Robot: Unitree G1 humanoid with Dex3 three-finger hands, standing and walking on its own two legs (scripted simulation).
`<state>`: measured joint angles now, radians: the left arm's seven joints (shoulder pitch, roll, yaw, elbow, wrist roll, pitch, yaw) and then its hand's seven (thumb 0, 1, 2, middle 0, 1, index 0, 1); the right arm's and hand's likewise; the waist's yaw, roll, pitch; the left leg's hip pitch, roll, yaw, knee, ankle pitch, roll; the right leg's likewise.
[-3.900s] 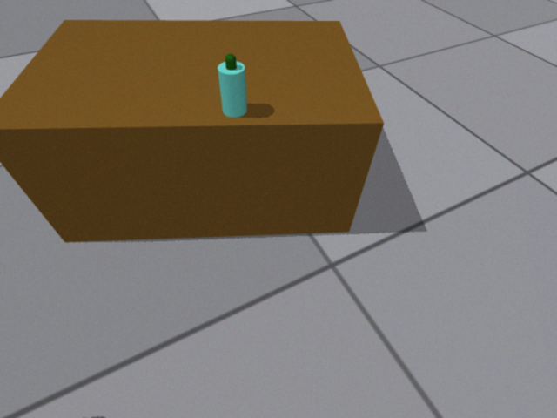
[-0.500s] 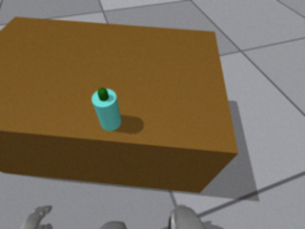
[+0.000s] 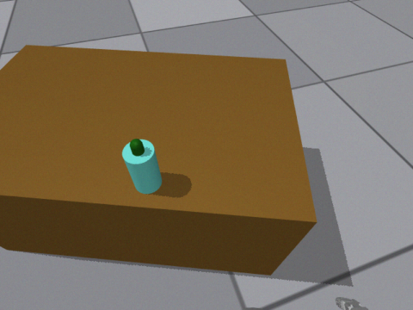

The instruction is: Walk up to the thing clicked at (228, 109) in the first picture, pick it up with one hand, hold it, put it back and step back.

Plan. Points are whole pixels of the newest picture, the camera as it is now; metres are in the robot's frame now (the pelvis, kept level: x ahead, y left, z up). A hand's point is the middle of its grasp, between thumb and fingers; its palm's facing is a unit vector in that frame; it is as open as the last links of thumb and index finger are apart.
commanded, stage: walk up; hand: left
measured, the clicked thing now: (142, 163) +0.46 +0.19 -0.08
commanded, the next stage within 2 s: stand in 1.00 s
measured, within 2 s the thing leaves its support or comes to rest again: neither
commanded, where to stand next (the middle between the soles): +0.05 +0.00 m, yaw -2 degrees
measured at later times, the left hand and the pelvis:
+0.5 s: hand out of the picture +0.11 +0.24 -0.15, palm faces -0.05 -0.94 -0.33, open 7.4 cm; pelvis +0.00 +0.00 +0.01, yaw -2 degrees
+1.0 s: hand out of the picture +0.10 +0.25 -0.15, palm faces -0.05 -0.94 -0.33, open 7.4 cm; pelvis +0.01 +0.00 +0.00, yaw -3 degrees
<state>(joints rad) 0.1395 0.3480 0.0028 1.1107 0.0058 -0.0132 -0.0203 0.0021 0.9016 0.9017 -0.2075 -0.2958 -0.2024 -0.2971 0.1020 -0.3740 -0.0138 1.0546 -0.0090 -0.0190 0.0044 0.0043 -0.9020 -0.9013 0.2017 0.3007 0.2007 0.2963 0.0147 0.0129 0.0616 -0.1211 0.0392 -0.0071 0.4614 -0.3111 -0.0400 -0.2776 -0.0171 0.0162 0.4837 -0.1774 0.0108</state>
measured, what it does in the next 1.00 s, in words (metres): stands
